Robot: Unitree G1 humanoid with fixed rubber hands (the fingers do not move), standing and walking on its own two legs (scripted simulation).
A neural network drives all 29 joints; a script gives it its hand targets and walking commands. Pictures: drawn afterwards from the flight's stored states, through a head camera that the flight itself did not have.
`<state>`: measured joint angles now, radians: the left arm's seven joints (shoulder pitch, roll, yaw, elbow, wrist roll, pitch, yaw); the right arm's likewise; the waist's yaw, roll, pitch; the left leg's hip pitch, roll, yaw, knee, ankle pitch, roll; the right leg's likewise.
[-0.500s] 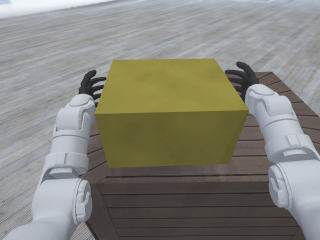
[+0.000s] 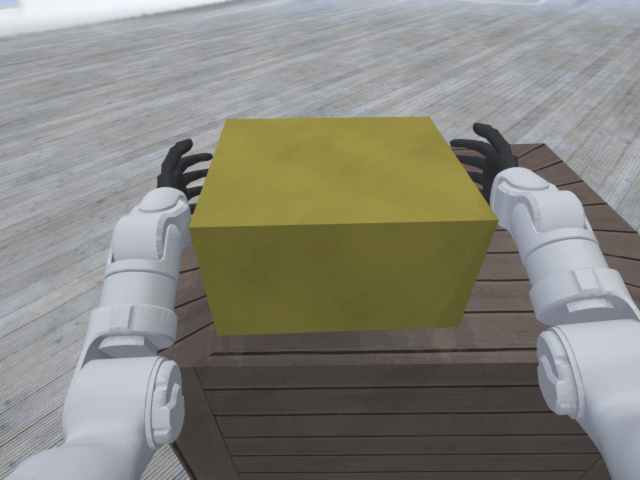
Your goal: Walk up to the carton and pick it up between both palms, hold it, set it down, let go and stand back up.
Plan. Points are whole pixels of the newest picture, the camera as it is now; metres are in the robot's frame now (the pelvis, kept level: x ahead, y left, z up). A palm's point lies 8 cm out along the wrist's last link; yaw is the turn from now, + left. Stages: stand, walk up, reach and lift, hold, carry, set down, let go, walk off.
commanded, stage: hold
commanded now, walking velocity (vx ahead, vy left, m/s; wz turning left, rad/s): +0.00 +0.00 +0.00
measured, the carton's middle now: (333, 215) +0.42 +0.00 +0.17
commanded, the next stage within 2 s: set down in 0.54 s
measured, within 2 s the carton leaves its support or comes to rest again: neither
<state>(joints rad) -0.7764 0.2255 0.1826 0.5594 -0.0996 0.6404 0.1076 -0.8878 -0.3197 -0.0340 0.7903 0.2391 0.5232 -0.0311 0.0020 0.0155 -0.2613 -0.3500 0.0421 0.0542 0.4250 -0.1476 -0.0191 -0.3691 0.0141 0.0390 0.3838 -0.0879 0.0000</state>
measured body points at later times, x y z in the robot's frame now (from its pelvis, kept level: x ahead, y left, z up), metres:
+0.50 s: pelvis +0.00 +0.00 +0.00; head -0.07 -0.01 +0.44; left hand +0.39 +0.20 +0.23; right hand +0.41 -0.20 +0.23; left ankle +0.04 +0.13 -0.74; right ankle +0.07 -0.12 -0.74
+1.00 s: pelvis +0.01 +0.00 +0.00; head -0.04 -0.01 +0.45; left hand +0.41 +0.20 +0.24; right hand +0.43 -0.20 +0.23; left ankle +0.04 +0.13 -0.74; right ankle +0.07 -0.12 -0.74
